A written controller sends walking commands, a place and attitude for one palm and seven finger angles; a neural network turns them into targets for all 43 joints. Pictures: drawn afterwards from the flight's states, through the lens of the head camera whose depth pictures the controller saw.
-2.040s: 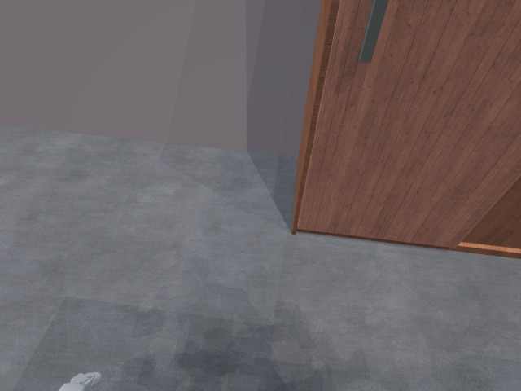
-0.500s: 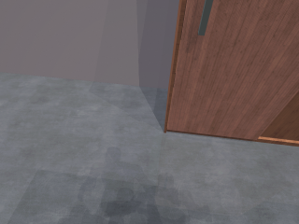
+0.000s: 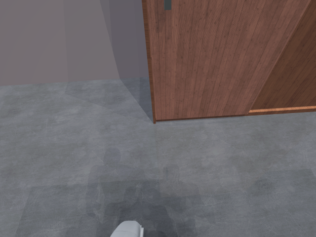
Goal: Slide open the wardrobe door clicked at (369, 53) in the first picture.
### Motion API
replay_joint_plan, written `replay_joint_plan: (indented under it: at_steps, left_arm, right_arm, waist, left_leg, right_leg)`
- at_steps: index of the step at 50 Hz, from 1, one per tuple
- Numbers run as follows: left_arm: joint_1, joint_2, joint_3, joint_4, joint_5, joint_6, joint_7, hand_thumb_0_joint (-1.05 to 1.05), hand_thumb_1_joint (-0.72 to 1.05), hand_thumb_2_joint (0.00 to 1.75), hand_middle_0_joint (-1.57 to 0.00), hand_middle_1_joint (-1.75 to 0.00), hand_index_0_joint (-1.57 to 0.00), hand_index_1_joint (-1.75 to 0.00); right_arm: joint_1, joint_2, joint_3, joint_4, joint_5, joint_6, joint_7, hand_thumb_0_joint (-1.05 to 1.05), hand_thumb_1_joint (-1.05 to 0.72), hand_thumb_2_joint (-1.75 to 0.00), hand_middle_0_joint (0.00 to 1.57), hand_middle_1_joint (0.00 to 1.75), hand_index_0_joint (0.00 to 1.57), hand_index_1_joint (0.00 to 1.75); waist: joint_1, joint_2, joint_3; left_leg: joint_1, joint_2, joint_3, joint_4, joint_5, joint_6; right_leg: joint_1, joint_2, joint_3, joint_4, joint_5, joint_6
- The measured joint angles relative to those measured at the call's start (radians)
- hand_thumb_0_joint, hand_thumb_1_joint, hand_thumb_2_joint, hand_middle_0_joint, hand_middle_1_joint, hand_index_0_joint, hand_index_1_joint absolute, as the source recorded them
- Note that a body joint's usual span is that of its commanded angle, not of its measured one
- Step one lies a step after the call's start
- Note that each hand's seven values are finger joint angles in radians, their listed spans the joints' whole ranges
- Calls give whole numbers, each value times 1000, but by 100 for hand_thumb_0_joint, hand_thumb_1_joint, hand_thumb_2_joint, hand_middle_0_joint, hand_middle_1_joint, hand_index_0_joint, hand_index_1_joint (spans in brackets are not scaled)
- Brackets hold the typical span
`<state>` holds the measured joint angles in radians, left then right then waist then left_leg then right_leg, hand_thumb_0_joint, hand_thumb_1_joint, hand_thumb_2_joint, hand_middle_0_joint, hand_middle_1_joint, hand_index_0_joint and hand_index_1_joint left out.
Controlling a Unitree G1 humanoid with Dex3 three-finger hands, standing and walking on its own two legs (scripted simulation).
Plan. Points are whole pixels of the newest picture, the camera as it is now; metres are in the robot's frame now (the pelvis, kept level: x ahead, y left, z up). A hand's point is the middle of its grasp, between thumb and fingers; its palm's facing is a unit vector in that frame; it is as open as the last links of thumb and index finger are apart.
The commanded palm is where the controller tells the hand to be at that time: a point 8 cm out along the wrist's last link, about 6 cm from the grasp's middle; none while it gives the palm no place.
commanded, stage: walk to a spot facing it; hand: left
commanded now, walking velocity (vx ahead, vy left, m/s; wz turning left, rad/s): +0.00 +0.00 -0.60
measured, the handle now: out of the picture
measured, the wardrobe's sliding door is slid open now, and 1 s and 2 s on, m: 0.00 0.00 0.00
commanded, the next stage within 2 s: turn to face it in 1.44 s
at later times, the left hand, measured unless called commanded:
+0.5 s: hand out of the picture +0.10 +0.25 -0.15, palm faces -0.21 -0.94 -0.25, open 7.4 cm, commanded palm none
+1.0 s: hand (114, 236) +0.13 +0.15 -0.16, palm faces -0.55 -0.81 -0.21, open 7.4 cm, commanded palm none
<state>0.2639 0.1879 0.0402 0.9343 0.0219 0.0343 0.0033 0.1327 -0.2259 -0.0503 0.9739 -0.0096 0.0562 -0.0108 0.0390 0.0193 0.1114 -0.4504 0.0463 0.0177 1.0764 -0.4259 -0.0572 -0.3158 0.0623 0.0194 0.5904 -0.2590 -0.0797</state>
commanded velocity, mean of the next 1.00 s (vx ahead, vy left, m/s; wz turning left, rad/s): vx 0.13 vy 0.00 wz -0.59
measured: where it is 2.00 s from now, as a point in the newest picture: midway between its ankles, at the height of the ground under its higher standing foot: outside the picture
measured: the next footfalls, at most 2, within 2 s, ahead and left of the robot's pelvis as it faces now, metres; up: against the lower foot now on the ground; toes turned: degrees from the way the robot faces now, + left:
left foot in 0.34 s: +0.03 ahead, +0.16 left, +0.00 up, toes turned -14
right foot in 0.70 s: -0.07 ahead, -0.11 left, +0.00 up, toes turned -31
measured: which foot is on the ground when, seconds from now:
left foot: up 0.00-0.32, down 0.34-0.70, up 0.72-1.00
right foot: down 0.00-0.34, up 0.36-0.68, down 0.70-1.00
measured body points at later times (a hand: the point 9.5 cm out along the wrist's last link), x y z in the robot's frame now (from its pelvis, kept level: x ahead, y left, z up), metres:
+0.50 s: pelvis -0.04 +0.05 +0.01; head -0.01 +0.06 +0.46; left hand +0.11 +0.30 -0.13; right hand -0.02 -0.23 -0.11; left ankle -0.01 +0.17 -0.73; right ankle -0.06 -0.07 -0.65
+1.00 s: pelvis -0.01 +0.01 +0.01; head +0.00 +0.01 +0.46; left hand +0.16 +0.19 -0.14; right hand -0.12 -0.25 -0.12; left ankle +0.09 +0.10 -0.70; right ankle -0.10 -0.08 -0.73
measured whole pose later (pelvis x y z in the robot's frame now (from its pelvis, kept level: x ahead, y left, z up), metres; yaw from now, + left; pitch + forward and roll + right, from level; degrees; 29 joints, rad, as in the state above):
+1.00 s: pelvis -0.01 +0.01 +0.01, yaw -36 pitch +0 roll +0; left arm 0.29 0.22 0.05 0.95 0.03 0.01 -0.02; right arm 0.24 -0.25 -0.07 0.91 -0.02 0.01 0.03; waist 0.01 -0.02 0.02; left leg -0.42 0.08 0.08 0.77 -0.35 -0.07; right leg -0.20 0.02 0.09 0.46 -0.27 -0.01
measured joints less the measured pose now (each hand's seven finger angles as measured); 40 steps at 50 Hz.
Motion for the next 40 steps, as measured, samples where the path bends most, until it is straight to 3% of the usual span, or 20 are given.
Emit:
replay_joint_plan:
  at_steps: [11, 14, 17, 18, 20, 23, 25, 30, 34, 35, 37, 40]
  left_arm:
    - [16, 15, 25, -2, 5, 7, -1, 1, 91, 90, -20, -30, -21, -30]
    - [2, 36, 34, -10, 8, 17, -1, 1, 91, 90, -20, -30, -21, -30]
    - [-10, 59, 41, -22, 4, 28, -2, 1, 91, 90, -20, -30, -20, -30]
    - [-20, 69, 46, -23, 1, 32, -5, 1, 91, 90, -20, -30, -20, -30]
    - [-37, 87, 59, -25, 5, 39, -13, 1, 91, 90, -20, -30, -20, -30]
    - [-46, 107, 75, -35, 10, 40, -28, 1, 91, 90, -20, -30, -20, -30]
    - [-46, 110, 77, -42, 9, 42, -34, 1, 91, 90, -20, -30, -20, -30]
    - [-60, 97, 63, -40, 4, 49, -41, 1, 91, 90, -20, -30, -20, -30]
    - [-86, 81, 46, -45, 1, 33, -45, 1, 91, 90, -20, -30, -20, -30]
    - [-88, 79, 41, -50, 3, 21, -46, 1, 91, 90, -20, -30, -20, -30]
    - [-102, 55, 30, -48, 0, 2, -36, 1, 91, 90, -20, -30, -20, -30]
    - [-81, 32, 19, -52, 0, -15, -22, 1, 91, 90, -20, -30, -20, -30]
  right_arm:
    - [-26, 2, -10, -38, 5, -10, -12, 1, -91, -90, 20, 30, 20, 30]
    - [-27, 2, -7, -54, 10, -20, -14, 1, -91, -90, 20, 30, 20, 30]
    - [-7, 1, -1, -77, 13, -42, -18, 1, -91, -90, 20, 30, 20, 30]
    - [0, 4, 0, -81, 9, -48, -20, 1, -91, -90, 20, 30, 20, 30]
    - [17, 11, 8, -85, 3, -45, -20, 1, -91, -90, 20, 30, 20, 30]
    - [45, 18, 17, -79, -7, -37, -19, 1, -91, -90, 20, 30, 20, 30]
    - [57, 18, 17, -74, -10, -35, -18, 1, -91, -90, 20, 30, 20, 30]
    - [79, 14, 12, -71, -16, -45, -7, 1, -91, -90, 20, 30, 21, 30]
    - [105, -4, 5, -64, -15, -42, 4, 1, -91, -90, 20, 30, 21, 30]
    - [119, -12, 2, -64, -12, -38, 8, 1, -91, -90, 20, 30, 21, 30]
    - [124, -36, -3, -42, -10, -14, 8, 1, -91, -90, 20, 30, 21, 30]
    - [126, -49, -9, -15, -14, 6, 17, 1, -91, -90, 20, 30, 20, 30]
  waist:
    - [14, -40, -50]
    - [18, -52, -64]
    - [7, -57, -85]
    - [0, -63, -84]
    - [-5, -76, -77]
    - [-5, -79, -74]
    - [-4, -69, -72]
    - [-25, -29, -48]
    - [-44, 1, -33]
    - [-47, 8, -38]
    - [-53, 41, -31]
    - [-43, 29, -40]
  left_leg:
    - [52, -23, -36, -197, 15, -5]
    - [107, -39, -42, -331, 8, 11]
    - [200, -46, -43, -552, 67, 43]
    - [203, -46, -38, -575, 130, 51]
    - [209, -40, -12, -568, 154, 55]
    - [239, -18, 27, -592, 155, 52]
    - [251, 1, 53, -598, 154, 51]
    - [256, 59, 117, -565, 131, 37]
    - [221, 113, 159, -469, 81, 6]
    - [192, 129, 165, -409, 54, 3]
    - [110, 129, 98, -221, -71, -2]
    - [14, 86, 54, -40, -58, 0]
  right_leg:
    - [-8, 48, 134, -130, 122, 14]
    - [-27, 61, 170, -132, 140, 29]
    - [-62, 81, 195, -103, 142, 52]
    - [-90, 86, 194, -45, 70, 61]
    - [-164, 72, 133, 168, -76, 93]
    - [-236, 25, 56, 463, -103, 126]
    - [-232, -15, 22, 515, -109, 138]
    - [-111, -89, -44, 296, -163, 139]
    - [15, -89, -81, 59, -105, 113]
    - [42, -86, -83, -3, -81, 88]
    - [24, -60, -86, 28, -66, 63]
    - [45, -53, -55, -7, -44, 51]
